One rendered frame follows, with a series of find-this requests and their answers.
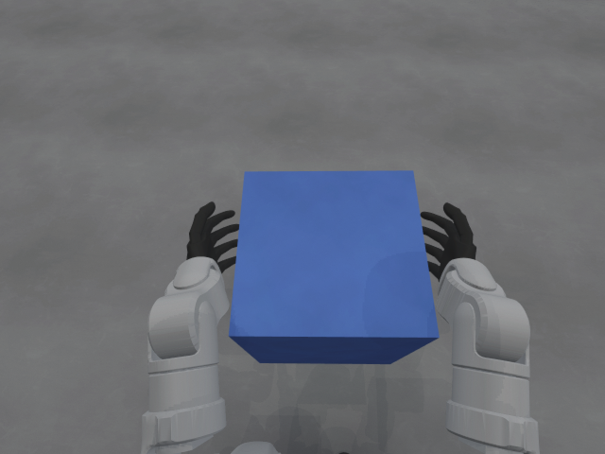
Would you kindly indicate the robot right forearm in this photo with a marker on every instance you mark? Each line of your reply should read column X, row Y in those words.
column 489, row 409

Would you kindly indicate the robot right hand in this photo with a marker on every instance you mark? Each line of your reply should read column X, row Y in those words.
column 458, row 243

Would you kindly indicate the robot left forearm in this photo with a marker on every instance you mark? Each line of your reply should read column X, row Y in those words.
column 185, row 409

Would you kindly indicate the carton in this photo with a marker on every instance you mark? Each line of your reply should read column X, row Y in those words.
column 331, row 268

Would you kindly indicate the robot left hand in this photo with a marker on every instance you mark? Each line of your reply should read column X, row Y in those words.
column 202, row 241

